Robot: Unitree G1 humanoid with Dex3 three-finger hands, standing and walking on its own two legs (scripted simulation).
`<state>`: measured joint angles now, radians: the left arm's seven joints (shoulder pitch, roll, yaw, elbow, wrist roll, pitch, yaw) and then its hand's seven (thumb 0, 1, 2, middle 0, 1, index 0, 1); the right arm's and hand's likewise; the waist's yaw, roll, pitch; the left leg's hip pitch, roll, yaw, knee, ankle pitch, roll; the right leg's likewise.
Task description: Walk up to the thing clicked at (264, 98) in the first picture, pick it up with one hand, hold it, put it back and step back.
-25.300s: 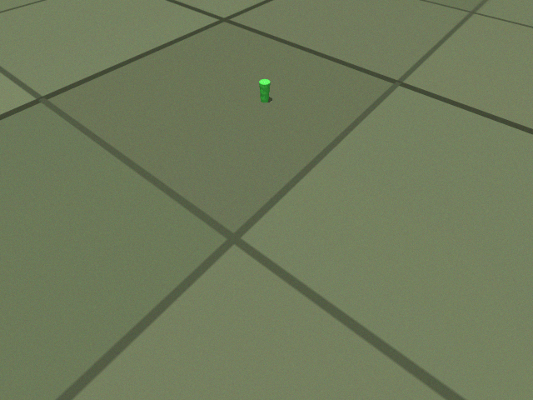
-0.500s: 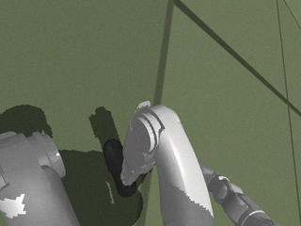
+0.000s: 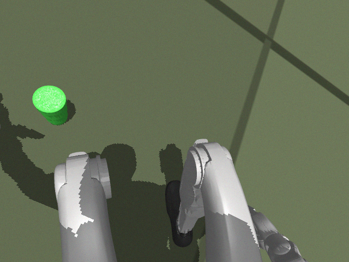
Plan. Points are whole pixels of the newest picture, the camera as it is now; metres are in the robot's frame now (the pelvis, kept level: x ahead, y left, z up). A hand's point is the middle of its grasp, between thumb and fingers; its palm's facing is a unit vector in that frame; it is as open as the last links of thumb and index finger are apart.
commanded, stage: home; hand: left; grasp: from the side
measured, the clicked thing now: (54, 108) +0.47 +0.25 -0.26
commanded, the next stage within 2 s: none
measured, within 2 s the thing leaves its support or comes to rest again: neither
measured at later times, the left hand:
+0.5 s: hand out of the picture +0.30 +0.30 +0.10, palm faces +0.24 -0.86 -0.45, open 17.2 cm
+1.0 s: hand out of the picture +0.25 +0.22 +0.29, palm faces +0.26 -0.91 -0.33, open 17.6 cm
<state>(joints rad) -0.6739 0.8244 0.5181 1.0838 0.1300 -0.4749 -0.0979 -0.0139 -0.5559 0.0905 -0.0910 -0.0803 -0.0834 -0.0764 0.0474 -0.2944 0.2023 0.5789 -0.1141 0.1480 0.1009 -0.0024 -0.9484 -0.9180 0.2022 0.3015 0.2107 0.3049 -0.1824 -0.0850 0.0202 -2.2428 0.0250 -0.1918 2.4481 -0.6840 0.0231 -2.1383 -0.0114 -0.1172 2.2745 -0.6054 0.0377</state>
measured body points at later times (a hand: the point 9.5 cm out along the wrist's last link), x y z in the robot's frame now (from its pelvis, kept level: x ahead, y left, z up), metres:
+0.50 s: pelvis +0.03 -0.02 +0.20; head +0.20 +0.03 +0.61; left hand +0.29 +0.34 +0.13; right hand +0.25 -0.25 +0.08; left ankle +0.08 +0.12 -0.30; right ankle +0.13 -0.14 -0.30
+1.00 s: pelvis +0.09 +0.00 +0.37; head +0.13 +0.02 +0.82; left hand +0.24 +0.27 +0.32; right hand +0.27 -0.22 +0.28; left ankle +0.08 +0.12 -0.30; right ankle +0.13 -0.14 -0.30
